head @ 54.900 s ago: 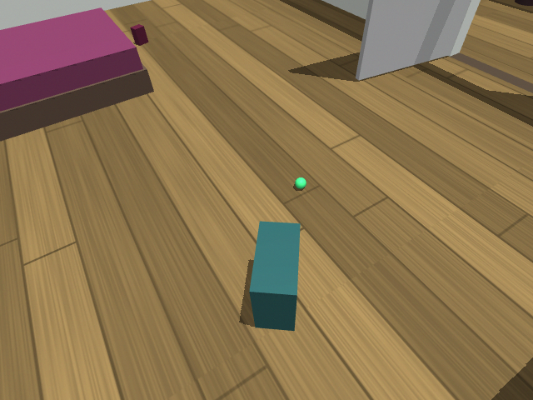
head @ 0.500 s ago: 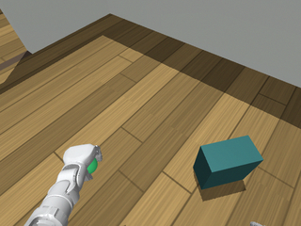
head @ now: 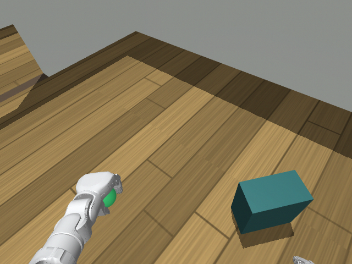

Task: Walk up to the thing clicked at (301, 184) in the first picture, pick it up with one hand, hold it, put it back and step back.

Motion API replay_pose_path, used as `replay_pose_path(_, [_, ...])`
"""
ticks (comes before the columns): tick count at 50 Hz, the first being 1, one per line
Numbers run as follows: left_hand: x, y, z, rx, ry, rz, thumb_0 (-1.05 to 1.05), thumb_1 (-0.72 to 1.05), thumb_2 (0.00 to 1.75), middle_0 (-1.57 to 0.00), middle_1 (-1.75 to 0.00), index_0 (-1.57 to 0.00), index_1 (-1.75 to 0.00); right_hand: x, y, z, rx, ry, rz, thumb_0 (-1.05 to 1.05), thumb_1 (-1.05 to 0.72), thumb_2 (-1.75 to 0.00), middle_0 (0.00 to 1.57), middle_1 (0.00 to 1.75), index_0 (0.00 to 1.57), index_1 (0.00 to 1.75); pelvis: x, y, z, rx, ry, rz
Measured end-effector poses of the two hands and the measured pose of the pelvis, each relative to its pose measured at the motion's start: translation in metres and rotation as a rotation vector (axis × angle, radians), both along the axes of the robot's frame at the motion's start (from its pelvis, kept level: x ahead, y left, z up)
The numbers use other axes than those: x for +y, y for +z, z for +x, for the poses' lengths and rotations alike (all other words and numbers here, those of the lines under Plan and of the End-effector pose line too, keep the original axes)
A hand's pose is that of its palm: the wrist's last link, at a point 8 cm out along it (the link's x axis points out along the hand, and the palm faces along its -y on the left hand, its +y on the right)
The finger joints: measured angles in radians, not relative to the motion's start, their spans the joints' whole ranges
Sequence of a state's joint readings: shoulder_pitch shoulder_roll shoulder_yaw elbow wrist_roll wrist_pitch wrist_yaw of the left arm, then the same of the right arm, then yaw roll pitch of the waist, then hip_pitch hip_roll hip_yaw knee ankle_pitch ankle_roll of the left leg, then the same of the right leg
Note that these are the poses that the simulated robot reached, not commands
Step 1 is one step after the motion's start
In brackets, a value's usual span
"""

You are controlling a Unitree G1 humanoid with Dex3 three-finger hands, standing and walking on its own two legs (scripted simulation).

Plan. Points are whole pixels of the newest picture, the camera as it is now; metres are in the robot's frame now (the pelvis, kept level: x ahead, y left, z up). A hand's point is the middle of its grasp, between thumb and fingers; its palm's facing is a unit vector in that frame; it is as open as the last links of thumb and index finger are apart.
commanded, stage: hold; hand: left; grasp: from above
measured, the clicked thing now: (105, 196) +0.33 +0.23 -0.08
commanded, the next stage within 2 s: crouch in 1.34 s
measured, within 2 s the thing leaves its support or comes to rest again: neither
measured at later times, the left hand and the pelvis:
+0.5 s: hand (101, 206) +0.28 +0.22 -0.04, palm faces -0.45 -0.05 -0.89, open 7.7 cm; pelvis -0.01 -0.01 +0.01, yaw +0 degrees
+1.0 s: hand (99, 208) +0.27 +0.22 -0.03, palm faces -0.45 -0.05 -0.89, open 7.8 cm; pelvis -0.01 -0.01 +0.01, yaw +0 degrees
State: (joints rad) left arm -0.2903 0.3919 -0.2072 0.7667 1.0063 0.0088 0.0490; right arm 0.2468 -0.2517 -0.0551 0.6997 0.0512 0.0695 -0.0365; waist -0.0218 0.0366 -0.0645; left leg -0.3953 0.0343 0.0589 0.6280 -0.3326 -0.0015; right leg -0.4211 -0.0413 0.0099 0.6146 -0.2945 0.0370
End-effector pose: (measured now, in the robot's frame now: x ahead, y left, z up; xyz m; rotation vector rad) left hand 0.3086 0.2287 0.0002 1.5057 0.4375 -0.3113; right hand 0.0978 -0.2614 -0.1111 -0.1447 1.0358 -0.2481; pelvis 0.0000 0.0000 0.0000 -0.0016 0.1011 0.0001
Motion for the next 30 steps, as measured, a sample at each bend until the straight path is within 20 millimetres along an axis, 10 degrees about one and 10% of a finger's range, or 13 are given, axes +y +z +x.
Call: replay_pose_path(30, [-0.008, 0.021, -0.024, -0.015, -0.014, -0.009, 0.00, 0.29, 0.49, -0.72, -0.67, -0.77, -0.62, 0.000, 0.014, 0.018, -0.066, 0.032, 0.009, 0.01, -0.91, -0.90, 0.20, 0.30, 0.20, 0.29, -0.006, 0.009, -0.010, -0.063, -0.002, 0.008])
